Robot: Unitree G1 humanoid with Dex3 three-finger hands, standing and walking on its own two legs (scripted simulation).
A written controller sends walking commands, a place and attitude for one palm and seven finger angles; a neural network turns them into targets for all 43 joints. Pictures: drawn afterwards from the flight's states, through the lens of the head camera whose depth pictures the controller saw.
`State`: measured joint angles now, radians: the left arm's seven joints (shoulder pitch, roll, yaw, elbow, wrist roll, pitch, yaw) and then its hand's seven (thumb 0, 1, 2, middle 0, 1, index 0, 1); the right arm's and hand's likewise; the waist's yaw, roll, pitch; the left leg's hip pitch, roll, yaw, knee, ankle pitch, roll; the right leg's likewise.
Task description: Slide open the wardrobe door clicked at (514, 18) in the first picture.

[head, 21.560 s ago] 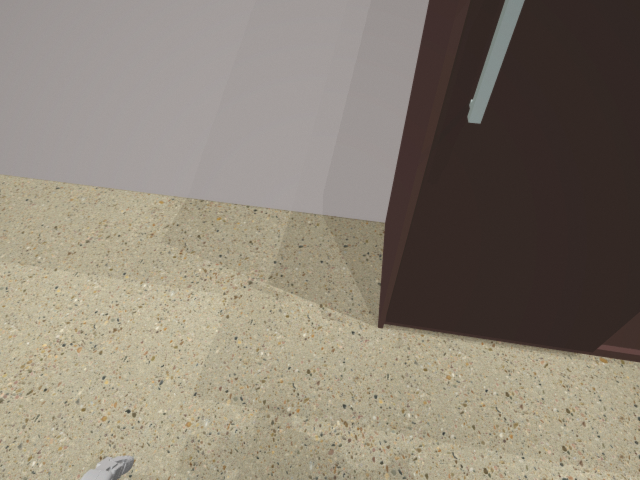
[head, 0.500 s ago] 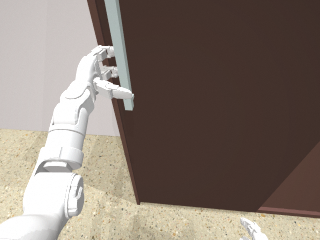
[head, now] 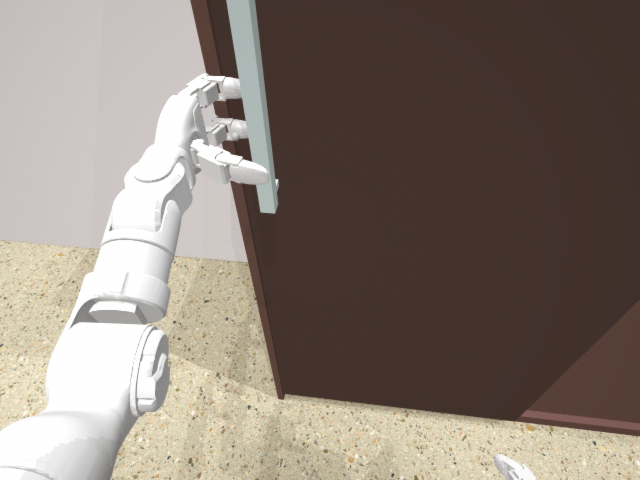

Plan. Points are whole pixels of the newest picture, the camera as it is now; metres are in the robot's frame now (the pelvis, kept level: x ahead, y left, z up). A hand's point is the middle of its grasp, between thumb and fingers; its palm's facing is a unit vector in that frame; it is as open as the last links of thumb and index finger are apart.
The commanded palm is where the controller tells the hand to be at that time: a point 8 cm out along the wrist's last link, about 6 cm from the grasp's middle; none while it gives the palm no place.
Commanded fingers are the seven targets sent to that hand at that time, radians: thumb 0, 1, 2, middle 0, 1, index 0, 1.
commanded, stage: slide the fingers in behind the handle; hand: left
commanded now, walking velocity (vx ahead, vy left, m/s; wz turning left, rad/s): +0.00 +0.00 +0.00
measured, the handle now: (259, 96) +0.49 +0.10 +0.26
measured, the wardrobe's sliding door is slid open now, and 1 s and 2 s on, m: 0.00 0.00 0.00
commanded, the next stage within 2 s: grip the handle and tug to test in 1.74 s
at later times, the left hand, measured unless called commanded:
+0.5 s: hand (252, 147) +0.43 +0.10 +0.23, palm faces -0.08 -1.00 -0.01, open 13.9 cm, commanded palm +0.41 +0.16 +0.23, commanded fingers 0.00 -0.50 0.30 -0.30 -1.20 -0.30 -1.20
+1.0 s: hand (271, 142) +0.43 +0.08 +0.23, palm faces -0.10 -0.99 +0.00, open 14.0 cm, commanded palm +0.41 +0.14 +0.23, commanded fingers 0.00 -0.50 0.30 -0.30 -1.20 -0.30 -1.20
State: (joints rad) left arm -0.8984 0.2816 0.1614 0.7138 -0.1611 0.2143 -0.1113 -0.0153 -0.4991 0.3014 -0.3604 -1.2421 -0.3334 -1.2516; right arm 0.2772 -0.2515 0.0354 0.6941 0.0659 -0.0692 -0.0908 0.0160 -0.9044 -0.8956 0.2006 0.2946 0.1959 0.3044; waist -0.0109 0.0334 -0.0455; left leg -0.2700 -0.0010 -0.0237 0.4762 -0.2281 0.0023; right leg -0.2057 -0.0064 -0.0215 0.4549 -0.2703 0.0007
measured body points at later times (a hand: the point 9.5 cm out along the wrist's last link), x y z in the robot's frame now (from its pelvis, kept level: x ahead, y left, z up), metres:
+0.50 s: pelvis +0.00 +0.00 +0.00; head -0.02 -0.01 +0.45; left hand +0.43 +0.16 +0.23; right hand +0.13 -0.24 -0.10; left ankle +0.01 +0.12 -0.74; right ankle -0.02 -0.12 -0.74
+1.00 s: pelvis +0.01 -0.01 +0.00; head -0.01 -0.02 +0.45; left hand +0.43 +0.13 +0.23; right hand +0.15 -0.24 -0.10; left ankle +0.01 +0.12 -0.74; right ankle -0.02 -0.12 -0.74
